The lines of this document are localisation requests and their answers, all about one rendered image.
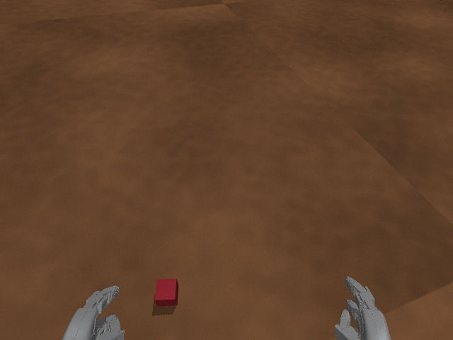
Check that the cube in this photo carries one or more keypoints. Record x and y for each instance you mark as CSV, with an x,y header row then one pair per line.
x,y
166,292

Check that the right robot hand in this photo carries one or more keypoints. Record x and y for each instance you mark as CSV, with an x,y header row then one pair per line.
x,y
370,321

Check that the left robot hand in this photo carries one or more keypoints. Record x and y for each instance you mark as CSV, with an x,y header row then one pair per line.
x,y
84,325

